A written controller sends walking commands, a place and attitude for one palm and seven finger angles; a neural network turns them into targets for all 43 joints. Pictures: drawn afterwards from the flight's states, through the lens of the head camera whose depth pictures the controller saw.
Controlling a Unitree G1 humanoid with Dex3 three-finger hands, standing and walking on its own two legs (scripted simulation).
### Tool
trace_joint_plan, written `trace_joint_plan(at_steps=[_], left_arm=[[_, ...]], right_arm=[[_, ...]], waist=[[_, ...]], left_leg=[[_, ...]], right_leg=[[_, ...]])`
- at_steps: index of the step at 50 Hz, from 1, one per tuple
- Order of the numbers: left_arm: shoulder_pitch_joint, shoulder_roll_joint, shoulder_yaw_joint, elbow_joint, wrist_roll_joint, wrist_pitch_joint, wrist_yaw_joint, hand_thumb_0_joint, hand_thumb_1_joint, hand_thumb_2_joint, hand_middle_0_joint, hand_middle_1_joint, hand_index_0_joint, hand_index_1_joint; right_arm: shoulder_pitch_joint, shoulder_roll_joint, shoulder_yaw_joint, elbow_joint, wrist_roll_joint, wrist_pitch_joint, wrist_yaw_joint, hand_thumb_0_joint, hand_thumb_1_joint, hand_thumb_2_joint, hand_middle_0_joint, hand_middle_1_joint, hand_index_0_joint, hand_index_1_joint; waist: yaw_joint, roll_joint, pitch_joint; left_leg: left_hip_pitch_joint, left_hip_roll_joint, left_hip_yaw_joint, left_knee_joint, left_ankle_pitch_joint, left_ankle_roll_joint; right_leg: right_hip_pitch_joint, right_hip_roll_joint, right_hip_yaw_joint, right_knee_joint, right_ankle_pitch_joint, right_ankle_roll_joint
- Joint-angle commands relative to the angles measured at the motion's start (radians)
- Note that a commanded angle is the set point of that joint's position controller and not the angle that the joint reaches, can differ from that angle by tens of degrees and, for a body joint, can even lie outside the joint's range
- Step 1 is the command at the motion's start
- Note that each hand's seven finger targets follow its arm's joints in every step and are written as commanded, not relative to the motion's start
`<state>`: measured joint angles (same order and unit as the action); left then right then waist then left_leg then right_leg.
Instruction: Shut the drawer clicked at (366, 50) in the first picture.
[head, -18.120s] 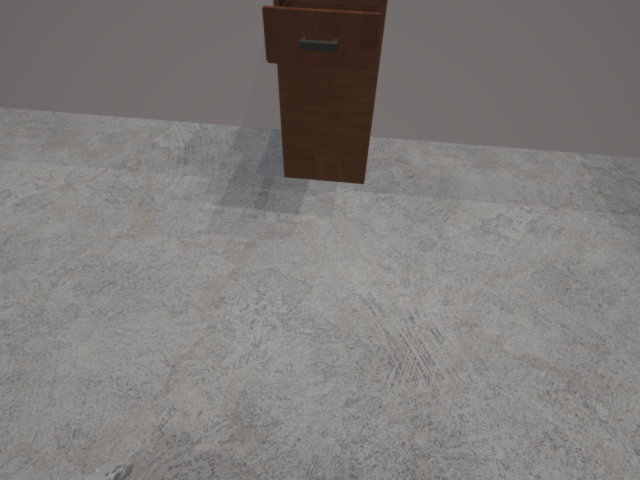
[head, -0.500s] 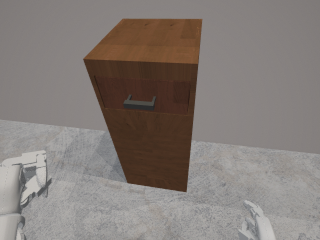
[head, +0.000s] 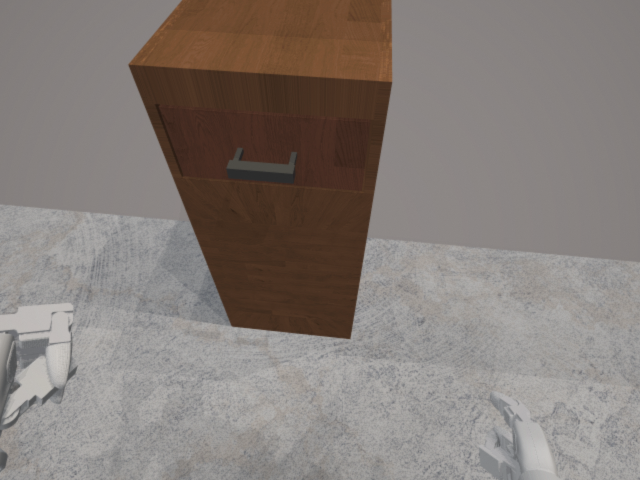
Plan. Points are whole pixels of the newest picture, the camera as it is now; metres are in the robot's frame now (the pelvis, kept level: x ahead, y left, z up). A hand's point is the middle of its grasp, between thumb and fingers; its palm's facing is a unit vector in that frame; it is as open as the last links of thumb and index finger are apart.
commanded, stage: step back with the hand held close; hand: left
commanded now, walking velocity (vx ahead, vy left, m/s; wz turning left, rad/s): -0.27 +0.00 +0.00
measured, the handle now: (263, 163) +0.61 +0.15 +0.01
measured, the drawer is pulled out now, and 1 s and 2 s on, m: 0.00 0.00 0.00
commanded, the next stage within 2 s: stop stepping back and stand still in 1.12 s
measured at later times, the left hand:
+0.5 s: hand out of the picture +0.11 +0.26 +0.16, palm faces +0.37 -0.82 -0.44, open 3.3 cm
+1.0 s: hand out of the picture +0.02 +0.24 +0.18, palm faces +0.31 -0.83 -0.46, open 3.3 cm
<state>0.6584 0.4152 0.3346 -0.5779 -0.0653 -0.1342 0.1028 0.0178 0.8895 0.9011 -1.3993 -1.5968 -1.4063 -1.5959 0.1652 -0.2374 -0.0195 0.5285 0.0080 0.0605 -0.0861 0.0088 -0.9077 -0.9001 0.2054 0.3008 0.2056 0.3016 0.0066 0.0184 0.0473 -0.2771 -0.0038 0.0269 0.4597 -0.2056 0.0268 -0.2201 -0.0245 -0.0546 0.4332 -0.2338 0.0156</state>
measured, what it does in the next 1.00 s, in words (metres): walks backwards: right foot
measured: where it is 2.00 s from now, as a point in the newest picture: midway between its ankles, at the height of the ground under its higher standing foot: outside the picture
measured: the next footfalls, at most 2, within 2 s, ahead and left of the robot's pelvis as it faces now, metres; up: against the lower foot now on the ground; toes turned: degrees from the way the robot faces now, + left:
right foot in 0.68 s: -0.19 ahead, -0.12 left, +0.00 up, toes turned +3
right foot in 1.34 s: -0.26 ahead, -0.07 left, +0.00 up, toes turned -3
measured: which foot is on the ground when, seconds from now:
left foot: down 0.00-1.00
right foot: down 0.00-0.44, up 0.46-0.66, down 0.68-1.00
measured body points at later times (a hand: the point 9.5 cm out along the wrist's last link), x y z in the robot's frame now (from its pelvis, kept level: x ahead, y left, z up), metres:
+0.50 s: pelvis -0.08 +0.02 -0.01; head -0.06 +0.04 +0.44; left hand +0.09 +0.30 +0.18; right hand +0.09 -0.23 -0.09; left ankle +0.02 +0.10 -0.74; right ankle -0.04 -0.12 -0.72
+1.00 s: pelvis -0.15 +0.01 -0.02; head -0.16 +0.03 +0.43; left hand +0.00 +0.28 +0.20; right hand +0.02 -0.24 -0.07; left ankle +0.02 +0.10 -0.74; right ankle -0.23 -0.12 -0.74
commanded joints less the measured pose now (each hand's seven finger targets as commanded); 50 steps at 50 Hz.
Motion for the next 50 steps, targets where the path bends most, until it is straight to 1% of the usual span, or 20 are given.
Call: trace_joint_plan(at_steps=[1,10,13,17,18,20,22,23,26,30,32,34,35,36,37,38,39,45,48,50], left_arm=[[0.010,0.155,0.150,-0.229,-0.004,-0.083,0.037,0.000,0.900,0.900,-1.400,-1.600,-1.400,-1.600],[-0.016,0.126,0.150,-0.171,0.021,-0.122,0.042,0.000,0.900,0.900,-1.400,-1.600,-1.400,-1.600],[-0.033,0.137,0.150,-0.205,0.027,-0.141,0.049,0.000,0.900,0.900,-1.400,-1.600,-1.400,-1.600],[-0.069,0.144,0.128,-0.232,0.023,-0.158,0.075,0.000,0.900,0.900,-1.400,-1.600,-1.400,-1.600],[-0.081,0.141,0.122,-0.238,0.024,-0.160,0.079,0.000,0.900,0.900,-1.400,-1.600,-1.400,-1.600],[-0.095,0.153,0.134,-0.265,0.025,-0.169,0.084,0.000,0.900,0.900,-1.400,-1.600,-1.400,-1.600],[-0.079,0.147,0.163,-0.250,0.038,-0.180,0.082,0.000,0.900,0.900,-1.400,-1.600,-1.400,-1.600],[-0.094,0.146,0.172,-0.255,0.055,-0.184,0.077,0.000,0.900,0.900,-1.400,-1.600,-1.400,-1.600],[-0.064,0.157,0.190,-0.229,0.050,-0.189,0.068,0.000,0.900,0.900,-1.400,-1.600,-1.400,-1.600],[0.050,0.129,0.153,-0.230,0.009,-0.188,0.048,0.000,0.900,0.900,-1.400,-1.600,-1.400,-1.600],[0.026,0.141,0.149,-0.252,-0.001,-0.204,0.033,0.000,0.900,0.900,-1.400,-1.600,-1.400,-1.600],[-0.004,0.179,0.173,-0.258,0.002,-0.220,0.029,0.000,0.900,0.900,-1.400,-1.600,-1.400,-1.600],[-0.042,0.193,0.177,-0.263,-0.004,-0.232,0.028,0.000,0.900,0.900,-1.400,-1.600,-1.400,-1.600],[-0.070,0.225,0.208,-0.266,-0.007,-0.242,0.029,0.000,0.900,0.900,-1.400,-1.600,-1.400,-1.600],[-0.067,0.197,0.190,-0.263,-0.004,-0.239,0.028,0.000,0.900,0.900,-1.400,-1.600,-1.400,-1.600],[-0.075,0.193,0.176,-0.283,-0.010,-0.236,0.022,0.000,0.900,0.900,-1.400,-1.600,-1.400,-1.600],[-0.046,0.241,0.228,-0.288,-0.014,-0.232,0.024,0.000,0.900,0.900,-1.400,-1.600,-1.400,-1.600],[-0.001,0.209,0.214,-0.197,-0.030,-0.221,0.010,0.000,0.900,0.900,-1.400,-1.600,-1.400,-1.600],[-0.030,0.202,0.182,-0.152,-0.035,-0.229,0.020,0.000,0.900,0.900,-1.400,-1.600,-1.400,-1.600],[-0.061,0.191,0.158,-0.128,-0.030,-0.227,0.025,0.000,0.900,0.900,-1.400,-1.600,-1.400,-1.600]], right_arm=[[-0.079,-0.111,-0.039,-0.166,0.001,-0.064,-0.008,0.000,-0.900,-0.900,0.200,0.300,0.200,0.300],[-0.087,-0.125,-0.040,-0.164,0.002,-0.103,-0.006,0.000,-0.900,-0.900,0.200,0.300,0.200,0.300],[-0.063,-0.125,-0.044,-0.154,-0.005,-0.120,-0.003,0.000,-0.900,-0.900,0.200,0.300,0.200,0.300],[-0.037,-0.103,-0.039,-0.110,-0.010,-0.140,-0.007,0.000,-0.900,-0.900,0.200,0.300,0.200,0.300],[-0.033,-0.104,-0.035,-0.106,-0.013,-0.143,-0.009,0.000,-0.900,-0.900,0.200,0.300,0.200,0.300],[-0.046,-0.118,-0.030,-0.105,-0.016,-0.152,-0.017,0.000,-0.900,-0.900,0.200,0.300,0.200,0.300],[-0.075,-0.138,-0.032,-0.115,-0.019,-0.169,-0.027,0.000,-0.900,-0.900,0.200,0.300,0.200,0.300],[-0.082,-0.135,-0.037,-0.120,-0.021,-0.176,-0.026,0.000,-0.900,-0.900,0.200,0.300,0.200,0.300],[-0.068,-0.110,-0.048,-0.116,-0.022,-0.188,-0.012,0.000,-0.900,-0.900,0.200,0.300,0.200,0.300],[-0.056,-0.096,-0.042,-0.091,-0.023,-0.208,0.018,0.000,-0.900,-0.900,0.200,0.300,0.200,0.300],[-0.046,-0.099,-0.039,-0.060,-0.029,-0.203,0.027,0.000,-0.900,-0.900,0.200,0.300,0.200,0.300],[-0.020,-0.082,-0.037,-0.029,-0.033,-0.184,0.030,0.000,-0.900,-0.900,0.200,0.300,0.200,0.300],[-0.029,-0.078,-0.032,-0.035,-0.026,-0.180,0.025,0.000,-0.900,-0.900,0.200,0.300,0.200,0.300],[-0.057,-0.092,-0.033,-0.049,-0.026,-0.188,0.016,0.000,-0.900,-0.900,0.200,0.300,0.200,0.300],[-0.040,-0.074,-0.036,-0.049,-0.021,-0.178,0.013,0.000,-0.900,-0.900,0.200,0.300,0.200,0.300],[-0.036,-0.097,-0.050,-0.059,-0.003,-0.175,0.016,0.000,-0.900,-0.900,0.200,0.300,0.200,0.300],[-0.063,-0.093,-0.047,-0.080,0.004,-0.173,0.014,0.000,-0.900,-0.900,0.200,0.300,0.200,0.300],[-0.119,-0.094,-0.032,-0.109,0.002,-0.160,0.007,0.000,-0.900,-0.900,0.200,0.300,0.200,0.300],[-0.085,-0.097,-0.040,-0.078,-0.007,-0.159,0.004,0.000,-0.900,-0.900,0.200,0.300,0.200,0.300],[-0.077,-0.087,-0.039,-0.056,-0.012,-0.166,0.000,0.000,-0.900,-0.900,0.200,0.300,0.200,0.300]], waist=[[0.005,0.085,-0.218],[-0.006,0.042,-0.083],[-0.013,-0.012,-0.087],[-0.030,-0.091,-0.106],[-0.034,-0.081,-0.102],[-0.035,0.053,-0.082],[-0.019,0.247,-0.089],[-0.006,0.292,-0.098],[0.000,0.164,-0.125],[-0.002,0.176,-0.171],[-0.003,0.145,-0.186],[-0.008,0.011,-0.252],[-0.013,-0.038,-0.267],[-0.008,-0.004,-0.282],[-0.020,-0.008,-0.361],[-0.018,-0.095,-0.397],[-0.007,-0.109,-0.412],[-0.017,0.063,-0.127],[-0.031,-0.023,-0.036],[-0.040,-0.087,0.024]], left_leg=[[0.042,0.094,-0.102,-0.062,0.378,0.031],[-0.331,0.109,-0.161,-0.157,-0.307,0.064],[-0.251,0.070,-0.130,-0.045,-0.319,0.046],[0.038,0.012,-0.063,0.199,-0.166,-0.001],[0.052,0.016,-0.070,0.180,-0.158,-0.001],[-0.023,0.068,-0.160,-0.007,-0.205,0.017],[-0.369,0.222,-0.373,-0.327,-0.497,0.088],[-0.505,0.280,-0.439,-0.392,-0.602,0.123],[-0.380,0.274,-0.386,-0.308,-0.391,0.135],[-0.129,0.200,-0.290,-0.258,-0.190,0.079],[-0.006,0.170,-0.239,-0.176,0.004,0.041],[0.155,0.108,-0.109,0.009,0.295,0.011],[0.231,0.079,-0.049,0.049,0.338,0.003],[0.267,0.086,-0.032,0.025,0.386,0.004],[0.376,0.083,0.002,0.045,0.598,0.017],[0.397,0.091,-0.007,0.082,0.645,0.026],[0.399,0.093,-0.009,0.090,0.607,0.030],[0.208,0.083,-0.065,0.025,0.086,0.001],[0.234,0.028,-0.068,0.209,-0.034,-0.046],[0.247,0.021,-0.086,0.313,-0.033,-0.055]], right_leg=[[0.094,-0.007,0.028,0.043,0.288,0.009],[0.151,-0.007,0.087,0.046,-0.046,-0.005],[0.014,-0.051,0.136,-0.073,-0.228,-0.026],[-0.305,-0.162,0.169,-0.197,-0.341,-0.081],[-0.319,-0.154,0.143,-0.179,-0.323,-0.075],[-0.254,-0.061,0.074,-0.075,-0.275,-0.035],[0.078,0.081,0.042,0.264,-0.150,0.005],[0.198,0.115,0.058,0.425,-0.107,0.007],[0.107,0.104,0.099,0.444,-0.173,-0.006],[0.026,0.102,0.049,0.125,-0.244,-0.025],[-0.006,0.072,0.073,-0.098,-0.121,-0.030],[-0.068,-0.031,0.158,-0.154,0.211,-0.024],[-0.120,-0.045,0.131,-0.136,0.346,-0.002],[-0.126,-0.022,0.092,-0.090,0.384,0.018],[-0.108,0.002,0.079,-0.067,0.536,0.063],[-0.083,0.022,0.061,-0.047,0.598,0.116],[-0.084,0.007,0.066,-0.036,0.623,0.128],[-0.267,-0.009,0.090,-0.116,0.032,0.031],[-0.486,-0.107,0.170,-0.262,-0.298,-0.060],[-0.571,-0.160,0.176,-0.280,-0.313,-0.112]])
